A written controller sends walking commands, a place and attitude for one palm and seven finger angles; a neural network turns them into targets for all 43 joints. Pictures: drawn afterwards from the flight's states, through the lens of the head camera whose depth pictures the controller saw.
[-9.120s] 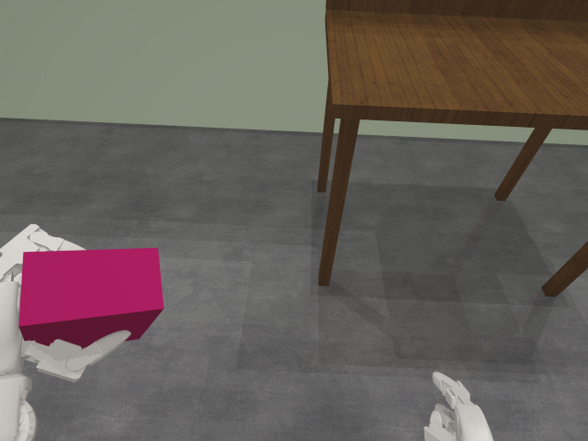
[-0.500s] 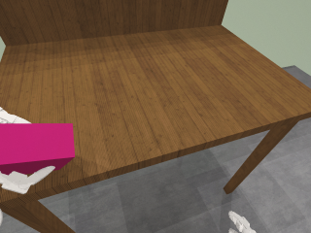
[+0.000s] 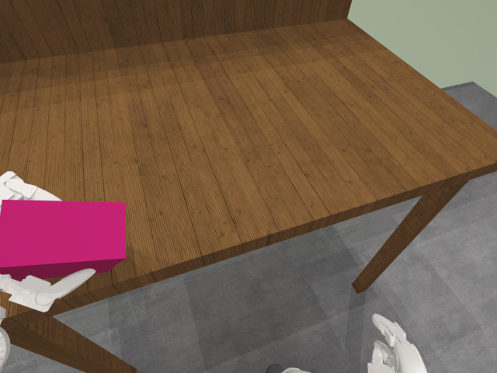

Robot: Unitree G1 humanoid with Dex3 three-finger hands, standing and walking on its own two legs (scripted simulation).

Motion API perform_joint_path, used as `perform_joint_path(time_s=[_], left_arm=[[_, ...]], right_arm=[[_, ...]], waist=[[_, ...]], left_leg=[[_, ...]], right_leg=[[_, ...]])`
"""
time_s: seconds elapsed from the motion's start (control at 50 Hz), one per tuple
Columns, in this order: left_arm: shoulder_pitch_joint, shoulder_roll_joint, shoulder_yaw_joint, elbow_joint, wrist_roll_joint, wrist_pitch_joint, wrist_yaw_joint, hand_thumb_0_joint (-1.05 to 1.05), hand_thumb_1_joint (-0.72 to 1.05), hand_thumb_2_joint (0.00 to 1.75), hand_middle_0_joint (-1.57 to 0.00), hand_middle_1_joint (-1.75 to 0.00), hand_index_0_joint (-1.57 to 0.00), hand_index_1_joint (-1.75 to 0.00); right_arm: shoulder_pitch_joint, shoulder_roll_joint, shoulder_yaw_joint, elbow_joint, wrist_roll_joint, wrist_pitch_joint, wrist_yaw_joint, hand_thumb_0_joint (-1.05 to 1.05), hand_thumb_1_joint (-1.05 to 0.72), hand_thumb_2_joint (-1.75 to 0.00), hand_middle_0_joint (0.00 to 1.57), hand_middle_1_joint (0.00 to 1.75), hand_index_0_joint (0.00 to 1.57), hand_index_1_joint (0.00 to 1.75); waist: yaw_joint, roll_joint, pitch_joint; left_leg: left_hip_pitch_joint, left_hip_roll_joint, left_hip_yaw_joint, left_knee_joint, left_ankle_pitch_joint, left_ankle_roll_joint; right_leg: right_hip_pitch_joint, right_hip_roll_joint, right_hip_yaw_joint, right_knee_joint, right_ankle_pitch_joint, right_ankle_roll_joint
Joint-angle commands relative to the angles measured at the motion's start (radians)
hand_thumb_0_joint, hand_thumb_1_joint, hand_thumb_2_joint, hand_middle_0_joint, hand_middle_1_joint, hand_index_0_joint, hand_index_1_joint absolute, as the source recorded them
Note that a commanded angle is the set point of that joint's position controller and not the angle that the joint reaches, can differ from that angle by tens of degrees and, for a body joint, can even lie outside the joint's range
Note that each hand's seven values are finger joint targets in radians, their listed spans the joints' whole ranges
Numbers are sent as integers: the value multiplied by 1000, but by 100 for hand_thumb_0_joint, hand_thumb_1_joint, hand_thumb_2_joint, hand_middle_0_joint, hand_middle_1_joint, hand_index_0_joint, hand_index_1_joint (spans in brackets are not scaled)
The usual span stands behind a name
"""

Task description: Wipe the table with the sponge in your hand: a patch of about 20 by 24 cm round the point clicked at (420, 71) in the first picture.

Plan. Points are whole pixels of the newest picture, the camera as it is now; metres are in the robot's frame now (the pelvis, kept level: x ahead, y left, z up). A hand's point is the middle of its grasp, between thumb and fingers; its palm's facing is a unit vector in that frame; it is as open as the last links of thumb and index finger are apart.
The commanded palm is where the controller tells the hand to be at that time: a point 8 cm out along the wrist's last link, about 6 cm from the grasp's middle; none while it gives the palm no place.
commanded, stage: come to a stop and stand still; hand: left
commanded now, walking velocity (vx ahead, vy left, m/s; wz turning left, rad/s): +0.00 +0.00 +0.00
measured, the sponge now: (80, 243) +0.23 +0.23 +0.15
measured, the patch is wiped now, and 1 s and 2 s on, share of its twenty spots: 0.05 0.05 0.05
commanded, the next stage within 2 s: look again from close up in 0.04 s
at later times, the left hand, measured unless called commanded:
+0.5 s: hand (23, 220) +0.24 +0.29 +0.17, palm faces +0.42 -0.82 -0.38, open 10.4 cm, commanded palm +0.18 +0.31 +0.18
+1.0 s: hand out of the picture +0.25 +0.34 +0.23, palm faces +0.59 -0.69 -0.42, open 10.4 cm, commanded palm +0.16 +0.32 +0.18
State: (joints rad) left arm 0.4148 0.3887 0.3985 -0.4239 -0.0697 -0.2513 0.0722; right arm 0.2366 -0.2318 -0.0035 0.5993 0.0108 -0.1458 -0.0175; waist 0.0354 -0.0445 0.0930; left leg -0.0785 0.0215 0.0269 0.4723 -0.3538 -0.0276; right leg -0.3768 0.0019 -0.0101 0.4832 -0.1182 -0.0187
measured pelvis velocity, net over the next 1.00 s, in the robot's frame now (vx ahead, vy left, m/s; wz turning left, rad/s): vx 0.01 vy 0.04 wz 0.03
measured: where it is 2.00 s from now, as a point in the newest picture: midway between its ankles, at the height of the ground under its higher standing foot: outside the picture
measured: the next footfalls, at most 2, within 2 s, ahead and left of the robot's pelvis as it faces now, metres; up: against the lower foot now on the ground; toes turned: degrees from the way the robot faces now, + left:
none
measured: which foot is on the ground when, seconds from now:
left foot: down 0.00-1.00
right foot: down 0.00-1.00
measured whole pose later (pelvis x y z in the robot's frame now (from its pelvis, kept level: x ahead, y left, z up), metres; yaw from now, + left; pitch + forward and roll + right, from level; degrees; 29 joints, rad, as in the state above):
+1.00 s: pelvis +0.01 +0.04 -0.01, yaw +2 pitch -4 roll -1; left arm 0.08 0.53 0.55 -0.36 -0.02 -0.25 0.07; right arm 0.18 -0.19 0.00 0.58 -0.01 -0.17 0.06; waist 0.08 -0.02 0.16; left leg -0.10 0.01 0.02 0.64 -0.46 0.00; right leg -0.36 -0.02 -0.03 0.56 -0.13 -0.01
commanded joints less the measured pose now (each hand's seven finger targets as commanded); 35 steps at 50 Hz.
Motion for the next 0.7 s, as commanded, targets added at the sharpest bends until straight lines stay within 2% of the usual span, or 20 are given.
perform_joint_path(time_s=[0.0, 0.04, 0.06, 0.08, 0.12, 0.14, 0.16, 0.22, 0.26, 0.32, 0.38, 0.44, 0.46, 0.48, 0.54, 0.56, 0.58, 0.62, 0.66, 0.68], left_arm=[[-176, 184, 98, -223, 22, -55, 36, 0, 10, 130, -120, -160, -120, -160], [-190, 165, 78, -194, 23, -52, 33, 0, 10, 130, -120, -160, -120, -160], [-168, 143, 66, -172, 21, -46, 30, 0, 10, 130, -120, -160, -120, -160], [-169, 130, 51, -168, 21, -44, 26, 0, 10, 130, -120, -160, -120, -160], [-162, 139, 61, -180, 29, -42, 25, 0, 10, 130, -120, -160, -120, -160], [-151, 149, 72, -189, 31, -41, 27, 0, 10, 130, -120, -160, -120, -160], [-140, 172, 103, -215, 30, -43, 30, 0, 10, 130, -120, -160, -120, -160], [-124, 162, 106, -250, 40, -53, 34, 0, 10, 130, -120, -160, -120, -160], [-126, 194, 137, -291, 37, -56, 40, 0, 10, 130, -120, -160, -120, -160], [-115, 160, 111, -255, 37, -58, 36, 0, 10, 130, -120, -160, -120, -160], [-131, 133, 84, -221, 34, -53, 32, 0, 10, 130, -120, -160, -120, -160], [-155, 129, 69, -206, 37, -50, 26, 0, 10, 130, -120, -160, -120, -160], [-185, 136, 74, -240, 36, -48, 28, 0, 10, 130, -120, -160, -120, -160], [-185, 113, 49, -231, 37, -48, 28, 0, 10, 130, -120, -160, -120, -160], [-208, 134, 57, -283, 46, -50, 32, 0, 10, 130, -120, -160, -120, -160], [-221, 160, 84, -313, 42, -45, 36, 0, 10, 130, -120, -160, -120, -160], [-195, 128, 60, -311, 44, -48, 36, 0, 10, 130, -120, -160, -120, -160], [-174, 141, 75, -322, 41, -46, 37, 0, 10, 130, -120, -160, -120, -160], [-149, 158, 103, -338, 36, -43, 39, 0, 10, 130, -120, -160, -120, -160], [-121, 128, 80, -334, 35, -47, 38, 0, 10, 130, -120, -160, -120, -160]], right_arm=[[-94, -102, -42, -149, 3, -83, -2, 0, -90, -90, 20, 30, 20, 30], [-88, -104, -40, -143, -2, -94, 1, 0, -90, -90, 20, 30, 20, 30], [-94, -100, -34, -133, 1, -99, 5, 0, -90, -90, 20, 30, 20, 30], [-77, -106, -39, -129, 0, -96, 7, 0, -90, -90, 20, 30, 20, 30], [-78, -106, -36, -118, -6, -90, 9, 0, -90, -90, 20, 30, 20, 30], [-84, -102, -32, -117, -10, -89, 7, 0, -90, -90, 20, 30, 20, 30], [-103, -105, -29, -115, -8, -87, 7, 0, -90, -90, 20, 30, 20, 30], [-105, -101, -32, -148, -7, -83, 5, 0, -90, -90, 20, 30, 20, 30], [-116, -100, -29, -155, -4, -85, 10, 0, -90, -90, 20, 30, 20, 30], [-104, -95, -30, -164, -4, -89, 10, 0, -90, -90, 20, 30, 20, 30], [-95, -99, -32, -157, -2, -86, 14, 0, -90, -90, 20, 30, 20, 30], [-87, -102, -36, -153, -2, -84, 16, 0, -90, -90, 20, 30, 20, 30], [-104, -105, -32, -151, -1, -83, 18, 0, -90, -90, 20, 30, 20, 30], [-103, -97, -29, -155, -3, -81, 16, 0, -90, -90, 20, 30, 20, 30], [-106, -93, -36, -163, -4, -81, 21, 0, -90, -90, 20, 30, 20, 30], [-131, -94, -32, -166, -1, -82, 25, 0, -90, -90, 20, 30, 20, 30], [-126, -82, -34, -172, -5, -78, 23, 0, -90, -90, 20, 30, 20, 30], [-118, -87, -40, -179, -5, -73, 29, 0, -90, -90, 20, 30, 20, 30], [-135, -89, -41, -181, -1, -73, 34, 0, -90, -90, 20, 30, 20, 30], [-121, -81, -42, -185, -4, -64, 33, 0, -90, -90, 20, 30, 20, 30]], waist=[[10, 108, -171], [7, 16, -142], [1, -5, -108], [-4, -74, -94], [-6, -88, -106], [-6, -61, -117], [-3, 8, -133], [7, 127, -143], [7, 115, -160], [7, 116, -118], [-4, 60, -90], [-4, 44, -97], [-7, 84, -118], [-8, 83, -97], [-5, 96, -146], [-7, 124, -177], [-6, 111, -170], [-2, 105, -186], [-7, 122, -218], [-10, 127, -191]], left_leg=[[-225, 17, 20, -87, 55, 72], [-214, -31, 25, -31, -38, 62], [-179, -44, 30, -18, -56, 65], [-172, -48, 18, 9, -71, 64], [-130, -43, 7, 2, -34, 68], [-124, -37, 4, -28, -21, 70], [-112, -22, 2, -80, -6, 68], [-266, 20, -18, -163, -20, 74], [-267, 25, -14, -161, 41, 66], [-312, 29, -17, -154, 76, 58], [-276, 16, -10, -123, 139, 43], [-247, 8, 1, -101, 149, 41], [-212, 6, 7, -121, 156, 38], [-241, 17, -12, -131, 185, 37], [-207, 27, -7, -101, 362, 16], [-159, 30, 1, -112, 388, 7], [-180, 41, -14, -88, 464, 2], [-173, 36, -1, -33, 569, -21], [-139, 25, 7, -36, 542, -26], [-171, 34, -6, -40, 552, -27]], right_leg=[[345, -50, 81, -26, 7, 13], [298, -85, 154, -152, -125, 7], [233, -79, 167, -194, -193, 4], [191, -101, 192, -234, -305, -5], [162, -111, 200, -256, -352, -19], [173, -96, 181, -235, -334, -13], [186, -62, 147, -192, -296, -1], [354, -22, 80, -56, -145, 14], [390, -17, 58, -15, -31, 16], [409, -23, 44, 4, 46, 13], [373, -21, 43, -10, 102, 9], [369, -26, 64, -24, 123, 6], [355, -12, 57, -11, 115, 10], [372, -12, 32, 2, 134, 14], [429, -14, 15, 41, 310, 9], [411, -3, 13, 56, 304, 18], [435, -13, -14, 52, 343, 16], [466, -14, -19, 46, 434, 3], [449, -7, 1, 47, 414, -2], [456, -18, -18, 45, 404, -4]])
